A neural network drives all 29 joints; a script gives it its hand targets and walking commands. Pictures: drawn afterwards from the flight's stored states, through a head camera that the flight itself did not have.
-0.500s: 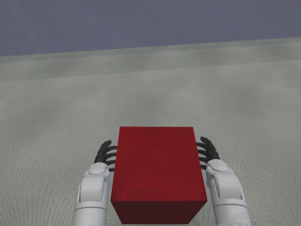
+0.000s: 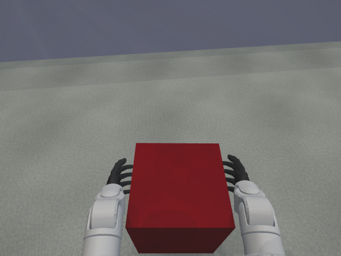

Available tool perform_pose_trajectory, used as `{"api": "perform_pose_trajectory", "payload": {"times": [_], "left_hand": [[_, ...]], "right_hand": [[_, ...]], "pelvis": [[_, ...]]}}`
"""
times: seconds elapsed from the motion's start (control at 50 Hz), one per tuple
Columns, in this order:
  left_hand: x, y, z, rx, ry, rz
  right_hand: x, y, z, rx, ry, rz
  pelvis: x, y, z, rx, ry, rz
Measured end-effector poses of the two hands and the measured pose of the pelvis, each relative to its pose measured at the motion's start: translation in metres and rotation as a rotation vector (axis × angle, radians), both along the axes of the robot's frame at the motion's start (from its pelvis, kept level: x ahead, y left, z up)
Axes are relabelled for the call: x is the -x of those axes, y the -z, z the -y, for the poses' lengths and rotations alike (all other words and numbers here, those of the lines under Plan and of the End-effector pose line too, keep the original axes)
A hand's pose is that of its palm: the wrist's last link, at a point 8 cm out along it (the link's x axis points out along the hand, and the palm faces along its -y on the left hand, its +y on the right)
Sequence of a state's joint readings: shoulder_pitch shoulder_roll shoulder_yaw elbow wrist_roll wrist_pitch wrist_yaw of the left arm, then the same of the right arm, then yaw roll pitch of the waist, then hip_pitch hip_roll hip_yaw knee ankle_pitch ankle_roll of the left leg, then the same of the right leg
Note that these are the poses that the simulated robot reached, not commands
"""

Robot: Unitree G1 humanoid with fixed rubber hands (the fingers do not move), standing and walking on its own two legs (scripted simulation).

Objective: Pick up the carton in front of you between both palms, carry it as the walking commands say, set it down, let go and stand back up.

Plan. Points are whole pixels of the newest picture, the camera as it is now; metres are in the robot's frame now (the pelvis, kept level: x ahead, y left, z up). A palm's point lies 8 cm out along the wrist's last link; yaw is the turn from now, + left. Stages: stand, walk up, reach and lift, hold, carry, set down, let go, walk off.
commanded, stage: carry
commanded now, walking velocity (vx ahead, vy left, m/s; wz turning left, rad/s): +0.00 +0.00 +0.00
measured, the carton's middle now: (176, 201) +0.29 +0.00 -0.05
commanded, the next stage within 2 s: hold in 0.10 s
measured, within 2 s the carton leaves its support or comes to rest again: neither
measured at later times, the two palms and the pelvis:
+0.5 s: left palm (92, 211) +0.22 +0.18 +0.05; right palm (218, 171) +0.32 -0.10 +0.05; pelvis +0.00 -0.04 +0.01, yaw +16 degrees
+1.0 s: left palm (114, 199) +0.28 +0.16 -0.02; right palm (222, 173) +0.36 -0.13 -0.02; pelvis -0.01 -0.10 -0.01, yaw +18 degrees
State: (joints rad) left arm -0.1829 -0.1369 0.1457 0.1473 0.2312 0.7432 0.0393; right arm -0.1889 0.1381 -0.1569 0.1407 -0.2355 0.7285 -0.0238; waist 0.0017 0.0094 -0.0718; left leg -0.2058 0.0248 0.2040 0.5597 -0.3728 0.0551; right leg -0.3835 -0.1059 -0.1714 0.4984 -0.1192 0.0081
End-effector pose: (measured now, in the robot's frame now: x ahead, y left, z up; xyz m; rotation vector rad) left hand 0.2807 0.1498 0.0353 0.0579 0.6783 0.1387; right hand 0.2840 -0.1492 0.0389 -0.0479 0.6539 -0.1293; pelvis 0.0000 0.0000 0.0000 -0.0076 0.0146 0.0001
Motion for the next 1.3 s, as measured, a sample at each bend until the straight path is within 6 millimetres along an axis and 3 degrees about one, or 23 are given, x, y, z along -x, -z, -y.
{"api": "perform_pose_trajectory", "payload": {"times": [0.16,0.22,0.34,0.42,0.48,0.68,0.84,0.94,1.06,1.18,1.3], "left_hand": [[0.001,0.001,-0.002,0.001,0.002,-0.001],[0.008,0.000,-0.006,-0.007,-0.007,-0.002],[0.043,0.002,-0.038,0.004,-0.179,0.002],[0.060,-0.007,-0.045,0.005,-0.282,0.032],[0.060,-0.011,-0.039,0.006,-0.299,0.023],[0.043,-0.014,0.003,-0.024,-0.252,-0.018],[0.023,-0.001,-0.002,-0.010,-0.279,-0.032],[0.006,0.026,-0.010,-0.011,-0.250,-0.061],[-0.009,0.089,-0.010,-0.038,-0.186,-0.085],[-0.031,0.156,-0.004,-0.006,-0.132,-0.025],[-0.052,0.200,0.003,0.039,-0.115,0.008]], "right_hand": [[0.001,0.000,-0.002,0.001,0.001,0.001],[0.004,0.002,-0.006,0.008,-0.022,0.000],[-0.013,-0.003,-0.043,-0.004,-0.197,0.002],[-0.027,-0.015,-0.059,0.017,-0.292,0.035],[-0.032,-0.015,-0.054,0.010,-0.312,0.024],[-0.034,-0.005,-0.007,-0.034,-0.260,-0.012],[-0.059,0.001,-0.016,-0.064,-0.244,-0.033],[-0.070,0.028,-0.022,-0.053,-0.223,-0.059],[-0.071,0.093,-0.018,-0.037,-0.187,-0.073],[-0.070,0.157,-0.008,-0.037,-0.108,-0.014],[-0.079,0.198,0.000,-0.051,-0.051,0.018]], "pelvis": [[0.001,-0.001,-0.002,0.005,-0.009,0.017],[0.002,-0.007,-0.001,0.019,-0.102,0.067],[0.004,-0.011,0.014,-0.013,-0.183,0.109],[0.003,-0.012,0.027,-0.018,-0.244,0.128],[0.002,-0.012,0.037,-0.022,-0.271,0.134],[-0.002,-0.012,0.072,-0.028,-0.286,0.128],[0.003,-0.004,0.095,-0.025,-0.293,0.107],[0.009,0.005,0.099,-0.008,-0.313,0.041],[0.019,0.022,0.092,0.018,-0.315,-0.144],[0.032,0.050,0.080,0.041,-0.302,-0.375],[0.038,0.084,0.068,0.064,-0.296,-0.537]]}}
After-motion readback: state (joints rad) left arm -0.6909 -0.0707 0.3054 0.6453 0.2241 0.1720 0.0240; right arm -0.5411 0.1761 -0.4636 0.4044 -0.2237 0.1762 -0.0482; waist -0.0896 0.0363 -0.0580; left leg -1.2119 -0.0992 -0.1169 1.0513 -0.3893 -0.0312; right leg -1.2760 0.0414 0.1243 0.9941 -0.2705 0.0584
